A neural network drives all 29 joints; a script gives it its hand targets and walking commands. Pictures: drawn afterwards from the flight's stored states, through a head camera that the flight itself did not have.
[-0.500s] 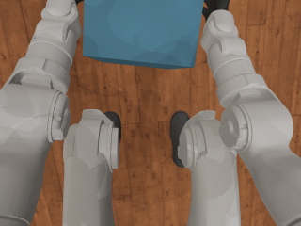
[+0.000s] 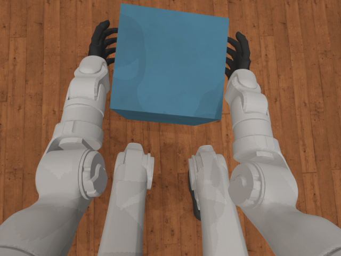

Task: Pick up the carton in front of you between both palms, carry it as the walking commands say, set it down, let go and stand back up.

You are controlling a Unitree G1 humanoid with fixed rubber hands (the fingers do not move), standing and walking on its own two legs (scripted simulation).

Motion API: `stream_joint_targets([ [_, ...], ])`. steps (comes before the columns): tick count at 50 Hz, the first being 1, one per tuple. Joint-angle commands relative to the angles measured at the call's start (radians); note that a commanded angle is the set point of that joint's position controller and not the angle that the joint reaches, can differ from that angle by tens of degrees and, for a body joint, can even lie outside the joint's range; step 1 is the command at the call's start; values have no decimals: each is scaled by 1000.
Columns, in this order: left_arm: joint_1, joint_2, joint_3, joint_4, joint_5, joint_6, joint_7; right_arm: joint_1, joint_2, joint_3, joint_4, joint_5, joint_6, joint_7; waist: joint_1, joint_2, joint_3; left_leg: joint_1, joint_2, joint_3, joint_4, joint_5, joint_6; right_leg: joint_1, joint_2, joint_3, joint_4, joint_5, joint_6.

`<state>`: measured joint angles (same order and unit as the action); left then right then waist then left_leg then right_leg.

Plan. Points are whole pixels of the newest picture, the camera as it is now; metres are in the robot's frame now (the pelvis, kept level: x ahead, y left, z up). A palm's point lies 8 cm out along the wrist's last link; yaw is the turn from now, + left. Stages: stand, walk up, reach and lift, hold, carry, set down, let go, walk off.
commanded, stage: reach and lift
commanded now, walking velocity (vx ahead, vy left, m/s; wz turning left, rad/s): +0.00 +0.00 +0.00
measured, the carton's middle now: (166, 79) +0.49 +0.02 -0.14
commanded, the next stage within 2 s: none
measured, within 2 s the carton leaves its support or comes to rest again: neither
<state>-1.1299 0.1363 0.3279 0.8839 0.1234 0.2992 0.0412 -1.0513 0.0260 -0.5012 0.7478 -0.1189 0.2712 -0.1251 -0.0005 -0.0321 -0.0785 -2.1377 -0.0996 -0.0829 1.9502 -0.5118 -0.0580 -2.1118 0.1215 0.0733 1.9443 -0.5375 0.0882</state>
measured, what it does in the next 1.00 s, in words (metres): rises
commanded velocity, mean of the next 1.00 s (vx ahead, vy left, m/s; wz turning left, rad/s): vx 0.00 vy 0.00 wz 0.00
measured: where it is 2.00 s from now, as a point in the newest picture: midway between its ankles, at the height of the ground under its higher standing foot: (165, 201)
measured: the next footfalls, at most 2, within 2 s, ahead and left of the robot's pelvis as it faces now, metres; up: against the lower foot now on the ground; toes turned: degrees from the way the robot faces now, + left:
none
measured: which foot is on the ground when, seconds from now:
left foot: down 0.00-1.00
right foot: down 0.00-1.00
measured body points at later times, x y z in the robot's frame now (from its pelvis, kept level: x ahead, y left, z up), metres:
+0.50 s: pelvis +0.03 +0.00 +0.13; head +0.23 +0.02 +0.53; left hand +0.48 +0.17 +0.07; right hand +0.48 -0.14 +0.07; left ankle +0.12 +0.13 -0.40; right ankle +0.12 -0.13 -0.40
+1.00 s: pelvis +0.09 +0.00 +0.27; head +0.17 +0.01 +0.71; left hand +0.43 +0.16 +0.23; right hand +0.44 -0.14 +0.23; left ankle +0.12 +0.13 -0.40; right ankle +0.12 -0.13 -0.40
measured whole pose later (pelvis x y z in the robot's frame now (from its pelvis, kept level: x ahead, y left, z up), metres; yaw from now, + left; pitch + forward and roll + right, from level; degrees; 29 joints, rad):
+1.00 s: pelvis +0.09 +0.00 +0.27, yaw +2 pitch +20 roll +0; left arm -0.43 -0.08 0.30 0.62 0.18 0.31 0.04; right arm -0.42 0.15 -0.35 0.59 -0.17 0.28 -0.07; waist 0.00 -0.02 -0.20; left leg -0.92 -0.08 -0.13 0.97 -0.40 -0.03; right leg -0.91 0.09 0.13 0.98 -0.41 0.03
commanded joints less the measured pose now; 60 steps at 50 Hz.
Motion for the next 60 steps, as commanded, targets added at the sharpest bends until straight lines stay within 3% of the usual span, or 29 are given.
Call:
stream_joint_targets([
  [1,-573,-1076,-341,-59,-64,-11,-236,-676,997,469,19,51,18,238,9,66,-932,586,-61,161,-275,56,46,446,76,-176,-241,55,-55],
  [6,-529,-1097,-339,-81,-46,0,-243,-615,1036,484,19,45,33,256,19,54,-1007,681,-65,163,-347,101,45,532,78,-169,-319,90,-48],
  [17,-396,-1195,-501,-212,-118,17,-242,-457,1116,659,-85,113,48,271,18,56,-1085,916,-70,146,-483,215,30,754,77,-142,-467,188,-39],
  [31,-143,-1239,-529,-216,-104,0,-235,-189,1142,687,-61,94,32,274,10,48,-868,1167,-62,91,-734,245,35,1020,61,-86,-725,227,-50],
  [46,130,-1244,-558,-262,-64,-25,-229,101,1140,720,-81,55,13,284,4,44,-650,1509,-31,23,-1057,362,52,1397,15,-12,-1055,359,-68],
  [60,348,-1256,-658,-412,-99,100,-249,330,1131,809,-216,66,141,321,2,37,-426,1882,-1,-2,-1376,567,44,1804,-18,18,-1371,581,-68],
])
